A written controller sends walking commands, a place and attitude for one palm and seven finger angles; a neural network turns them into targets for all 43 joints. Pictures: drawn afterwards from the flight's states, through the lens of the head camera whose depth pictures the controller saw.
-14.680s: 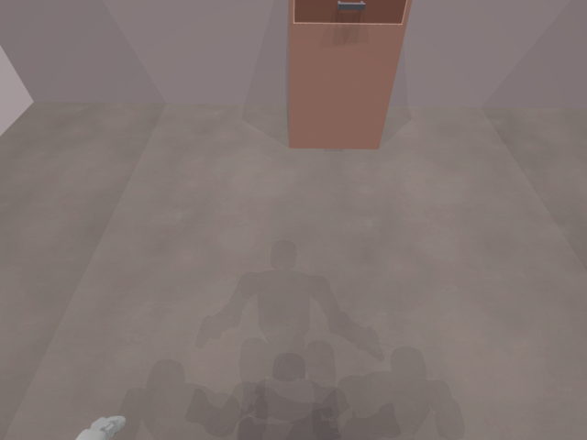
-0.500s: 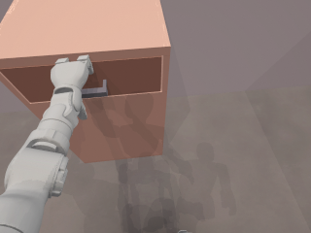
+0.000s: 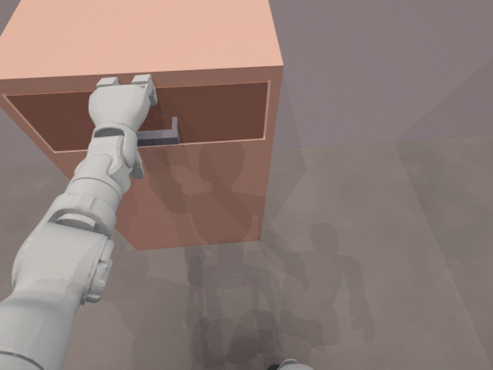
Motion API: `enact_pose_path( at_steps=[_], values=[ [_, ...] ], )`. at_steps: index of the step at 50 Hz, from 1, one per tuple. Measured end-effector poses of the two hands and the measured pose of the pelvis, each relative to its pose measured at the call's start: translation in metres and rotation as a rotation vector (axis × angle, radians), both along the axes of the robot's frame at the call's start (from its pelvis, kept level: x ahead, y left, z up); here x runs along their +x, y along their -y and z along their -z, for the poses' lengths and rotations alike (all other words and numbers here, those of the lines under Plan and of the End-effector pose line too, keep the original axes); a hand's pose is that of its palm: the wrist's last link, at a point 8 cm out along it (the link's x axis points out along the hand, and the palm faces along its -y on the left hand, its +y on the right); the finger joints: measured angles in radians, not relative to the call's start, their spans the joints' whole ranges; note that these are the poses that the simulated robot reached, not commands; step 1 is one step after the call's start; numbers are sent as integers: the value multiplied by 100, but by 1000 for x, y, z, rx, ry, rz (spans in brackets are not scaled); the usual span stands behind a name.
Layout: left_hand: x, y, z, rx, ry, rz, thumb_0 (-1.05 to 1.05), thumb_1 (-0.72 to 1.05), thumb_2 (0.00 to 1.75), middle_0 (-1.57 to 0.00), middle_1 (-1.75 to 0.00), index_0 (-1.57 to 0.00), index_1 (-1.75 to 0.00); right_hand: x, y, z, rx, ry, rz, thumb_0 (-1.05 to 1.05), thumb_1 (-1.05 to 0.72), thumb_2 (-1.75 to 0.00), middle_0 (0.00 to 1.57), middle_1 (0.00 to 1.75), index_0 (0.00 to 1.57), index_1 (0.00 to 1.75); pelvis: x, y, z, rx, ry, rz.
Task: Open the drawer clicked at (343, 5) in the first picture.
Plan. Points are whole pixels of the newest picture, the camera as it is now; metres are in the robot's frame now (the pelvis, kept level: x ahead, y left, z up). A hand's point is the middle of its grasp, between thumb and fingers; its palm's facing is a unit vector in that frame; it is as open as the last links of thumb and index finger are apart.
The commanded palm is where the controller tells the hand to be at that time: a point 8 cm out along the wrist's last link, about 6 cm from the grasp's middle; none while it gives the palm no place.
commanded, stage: move the hooked fingers above the handle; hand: left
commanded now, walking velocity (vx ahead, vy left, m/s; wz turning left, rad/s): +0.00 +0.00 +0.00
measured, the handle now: (150, 130) +0.56 +0.15 +0.00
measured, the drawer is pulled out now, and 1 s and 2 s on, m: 0.00 0.00 0.00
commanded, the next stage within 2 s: lower the fingers behind the handle in 1.58 s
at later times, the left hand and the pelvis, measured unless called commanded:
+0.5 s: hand (125, 130) +0.51 +0.18 +0.06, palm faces -0.01 +0.00 -1.00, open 13.8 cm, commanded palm +0.49 +0.17 +0.11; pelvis +0.00 -0.01 +0.00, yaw -1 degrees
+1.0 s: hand (130, 129) +0.51 +0.17 +0.07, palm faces -0.02 +0.02 -1.00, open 13.7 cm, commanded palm +0.49 +0.16 +0.12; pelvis +0.01 -0.02 +0.01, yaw -1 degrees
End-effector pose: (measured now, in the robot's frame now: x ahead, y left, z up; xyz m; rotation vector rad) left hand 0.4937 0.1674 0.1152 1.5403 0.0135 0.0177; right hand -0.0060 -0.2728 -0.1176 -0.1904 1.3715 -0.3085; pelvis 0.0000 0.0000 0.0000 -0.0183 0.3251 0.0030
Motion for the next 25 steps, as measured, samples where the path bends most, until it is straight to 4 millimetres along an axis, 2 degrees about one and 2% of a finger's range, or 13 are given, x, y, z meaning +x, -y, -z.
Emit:
enact_pose_path(
  at_steps=[5,13,17,21,25],
  values=[
    [-1,3,-2,7,-34,-24,0,-49,30,-35,-123,-35,-125,-5,-4,1,18,3,25,0,-91,-90,20,30,20,30,1,0,-2,1,8,13],
    [-10,11,12,-22,-84,26,0,-49,30,-32,-121,-33,-122,-5,-8,0,22,29,40,0,-90,-90,20,30,20,30,0,3,-4,4,27,27],
    [-10,6,11,2,-39,36,0,-49,30,-32,-121,-32,-121,-3,-6,1,14,33,28,0,-90,-90,20,30,20,30,-2,4,-2,6,19,23],
    [-7,-2,1,22,12,4,0,-49,30,-32,-120,-32,-121,-1,-3,4,17,23,14,0,-90,-90,20,30,20,30,-2,5,-2,7,10,17],
    [-5,-9,-2,35,-17,-56,0,-49,30,-32,-120,-32,-121,4,0,4,25,18,12,0,-91,-90,20,30,20,30,0,7,-3,7,12,13]
  ],
)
